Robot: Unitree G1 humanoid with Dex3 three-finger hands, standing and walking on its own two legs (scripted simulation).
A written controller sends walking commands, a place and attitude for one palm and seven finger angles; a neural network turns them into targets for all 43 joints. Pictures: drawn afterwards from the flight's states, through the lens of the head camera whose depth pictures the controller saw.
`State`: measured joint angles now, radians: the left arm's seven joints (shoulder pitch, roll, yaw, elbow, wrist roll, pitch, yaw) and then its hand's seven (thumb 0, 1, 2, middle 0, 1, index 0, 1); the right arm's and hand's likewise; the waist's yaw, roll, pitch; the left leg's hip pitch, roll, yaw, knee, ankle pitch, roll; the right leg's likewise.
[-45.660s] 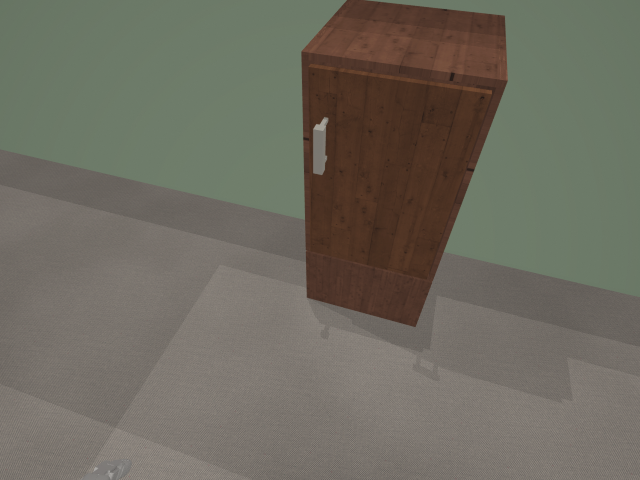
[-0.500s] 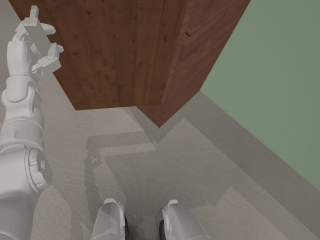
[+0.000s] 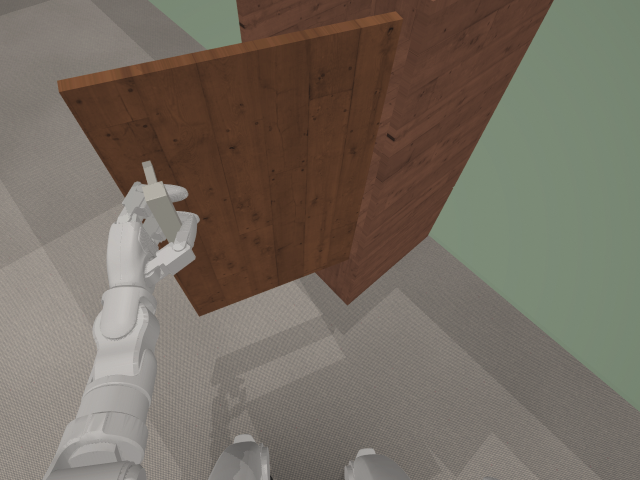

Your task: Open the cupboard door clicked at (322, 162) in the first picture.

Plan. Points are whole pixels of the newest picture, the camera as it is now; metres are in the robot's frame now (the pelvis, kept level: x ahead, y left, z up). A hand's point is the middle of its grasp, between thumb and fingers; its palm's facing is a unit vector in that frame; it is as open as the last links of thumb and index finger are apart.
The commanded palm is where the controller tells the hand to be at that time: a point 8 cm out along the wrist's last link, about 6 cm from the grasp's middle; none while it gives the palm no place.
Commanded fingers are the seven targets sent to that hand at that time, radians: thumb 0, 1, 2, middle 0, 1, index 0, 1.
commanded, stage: pull the door open along its arc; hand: left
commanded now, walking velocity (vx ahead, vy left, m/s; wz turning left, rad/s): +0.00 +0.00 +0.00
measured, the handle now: (165, 208) +0.45 +0.19 +0.04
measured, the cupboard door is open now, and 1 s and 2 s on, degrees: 72 97 100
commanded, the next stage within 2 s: open thumb and fingers to let go in 0.54 s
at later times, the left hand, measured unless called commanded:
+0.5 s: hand (254, 309) +0.31 +0.07 +0.04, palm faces +0.42 -0.91 +0.00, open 6.5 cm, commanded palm +0.25 +0.12 +0.03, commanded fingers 0.00 0.90 0.90 -0.40 -1.35 -0.40 -1.35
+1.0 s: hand (266, 312) +0.31 +0.06 +0.04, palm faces +0.42 -0.91 +0.01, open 9.3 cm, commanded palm +0.26 +0.10 +0.03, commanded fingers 0.00 -0.43 0.33 -0.31 -1.21 -0.31 -1.21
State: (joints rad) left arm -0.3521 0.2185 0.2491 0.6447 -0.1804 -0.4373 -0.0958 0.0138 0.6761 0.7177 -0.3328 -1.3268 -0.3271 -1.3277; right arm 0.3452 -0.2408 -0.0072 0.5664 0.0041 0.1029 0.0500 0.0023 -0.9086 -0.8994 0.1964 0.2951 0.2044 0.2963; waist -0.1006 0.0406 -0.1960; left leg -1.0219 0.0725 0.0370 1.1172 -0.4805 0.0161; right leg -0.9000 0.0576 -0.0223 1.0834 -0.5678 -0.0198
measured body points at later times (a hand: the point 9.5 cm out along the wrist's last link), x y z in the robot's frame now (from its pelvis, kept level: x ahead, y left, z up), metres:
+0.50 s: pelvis -0.01 -0.05 +0.00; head +0.05 -0.06 +0.45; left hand +0.28 +0.12 +0.04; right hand +0.15 -0.26 -0.12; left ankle +0.02 +0.11 -0.65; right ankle -0.03 -0.11 -0.65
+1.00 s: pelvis -0.01 -0.04 +0.00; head +0.05 -0.05 +0.44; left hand +0.28 +0.11 +0.04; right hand +0.16 -0.25 -0.12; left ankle +0.02 +0.11 -0.65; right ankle -0.03 -0.11 -0.65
